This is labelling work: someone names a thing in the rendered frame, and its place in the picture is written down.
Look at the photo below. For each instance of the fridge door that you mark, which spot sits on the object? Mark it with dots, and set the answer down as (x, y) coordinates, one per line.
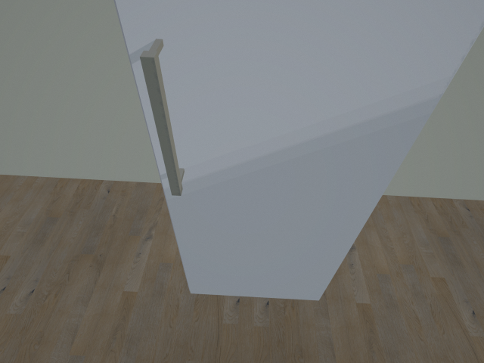
(290, 119)

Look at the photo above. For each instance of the handle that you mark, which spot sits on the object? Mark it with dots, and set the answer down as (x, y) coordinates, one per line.
(155, 87)

